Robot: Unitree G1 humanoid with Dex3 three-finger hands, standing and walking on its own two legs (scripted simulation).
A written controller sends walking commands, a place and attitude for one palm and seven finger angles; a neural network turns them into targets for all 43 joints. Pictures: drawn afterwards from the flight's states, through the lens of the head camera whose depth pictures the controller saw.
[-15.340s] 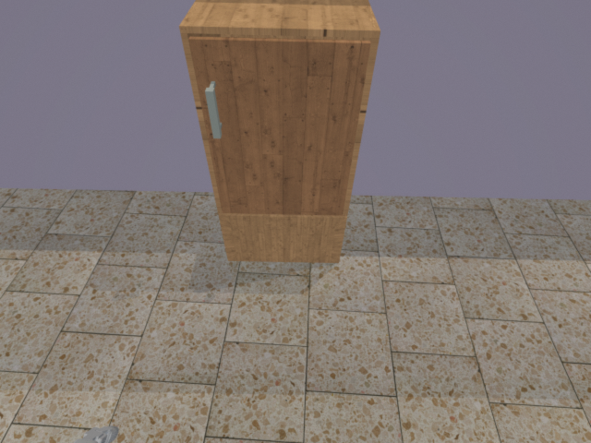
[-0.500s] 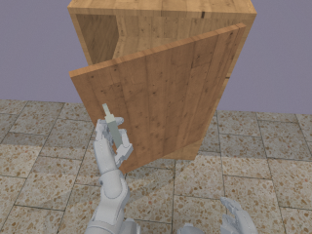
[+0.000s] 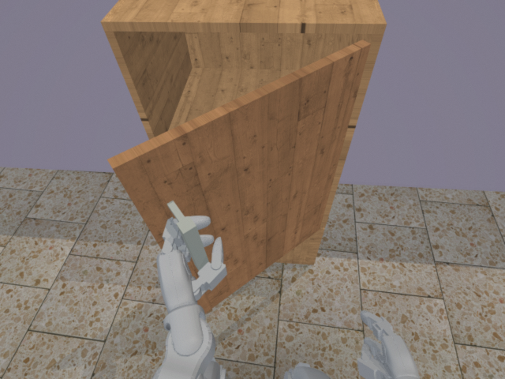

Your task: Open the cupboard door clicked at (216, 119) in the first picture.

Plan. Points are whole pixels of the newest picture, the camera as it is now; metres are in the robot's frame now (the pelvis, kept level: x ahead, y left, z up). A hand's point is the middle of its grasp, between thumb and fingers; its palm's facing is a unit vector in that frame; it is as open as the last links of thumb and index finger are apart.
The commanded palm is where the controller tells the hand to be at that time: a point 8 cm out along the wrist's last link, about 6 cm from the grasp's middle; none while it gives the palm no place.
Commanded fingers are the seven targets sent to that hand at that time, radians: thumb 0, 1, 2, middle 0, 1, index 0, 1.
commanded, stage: open thumb and fingers to let go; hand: left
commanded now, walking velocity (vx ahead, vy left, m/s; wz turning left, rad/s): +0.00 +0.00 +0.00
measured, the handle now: (189, 238) +0.32 +0.12 +0.05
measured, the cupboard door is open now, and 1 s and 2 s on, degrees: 42 44 43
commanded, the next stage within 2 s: slide the hand sideways off the handle in 0.60 s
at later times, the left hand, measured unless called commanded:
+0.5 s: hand (206, 270) +0.27 +0.08 +0.04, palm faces +0.31 -0.95 -0.02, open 14.4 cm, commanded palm +0.23 +0.13 +0.04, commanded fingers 0.00 -0.50 0.30 -0.17 -0.45 -0.17 -0.45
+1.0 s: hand (202, 297) +0.23 +0.08 +0.05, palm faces -0.17 -0.98 +0.06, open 16.4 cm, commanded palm +0.22 +0.13 +0.04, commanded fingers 0.00 -0.50 0.30 -0.15 -0.30 -0.15 -0.30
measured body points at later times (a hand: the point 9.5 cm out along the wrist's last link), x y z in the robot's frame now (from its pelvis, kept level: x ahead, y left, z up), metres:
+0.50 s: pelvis +0.01 +0.01 +0.00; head +0.06 -0.01 +0.45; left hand +0.25 +0.13 +0.04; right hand +0.18 -0.21 -0.10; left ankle +0.03 +0.16 -0.66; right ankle +0.01 -0.05 -0.66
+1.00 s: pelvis -0.01 +0.05 -0.01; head +0.05 +0.03 +0.44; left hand +0.24 +0.14 +0.05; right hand +0.16 -0.18 -0.10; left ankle +0.03 +0.16 -0.66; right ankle +0.01 -0.04 -0.66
